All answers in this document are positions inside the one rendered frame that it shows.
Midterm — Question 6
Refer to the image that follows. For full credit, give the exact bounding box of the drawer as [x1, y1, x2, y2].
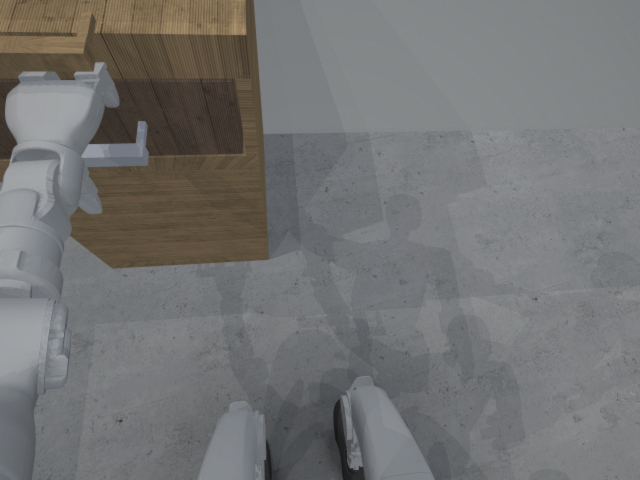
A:
[0, 79, 243, 159]

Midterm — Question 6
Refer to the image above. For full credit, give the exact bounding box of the robot left upper arm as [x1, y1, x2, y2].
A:
[0, 298, 72, 480]

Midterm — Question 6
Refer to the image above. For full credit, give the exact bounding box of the robot right shin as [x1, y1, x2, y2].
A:
[345, 376, 387, 469]

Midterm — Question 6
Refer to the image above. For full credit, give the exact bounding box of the left robot hand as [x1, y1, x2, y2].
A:
[5, 62, 120, 214]

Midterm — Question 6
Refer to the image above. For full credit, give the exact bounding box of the robot left forearm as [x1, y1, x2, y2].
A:
[0, 141, 84, 303]

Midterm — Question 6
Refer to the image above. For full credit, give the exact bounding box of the handle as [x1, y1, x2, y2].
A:
[81, 121, 149, 167]
[0, 36, 96, 72]

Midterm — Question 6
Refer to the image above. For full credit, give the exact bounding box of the right robot thigh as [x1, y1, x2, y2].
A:
[340, 385, 435, 480]

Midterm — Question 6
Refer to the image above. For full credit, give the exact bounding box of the cabinet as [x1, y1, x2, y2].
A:
[0, 0, 269, 269]

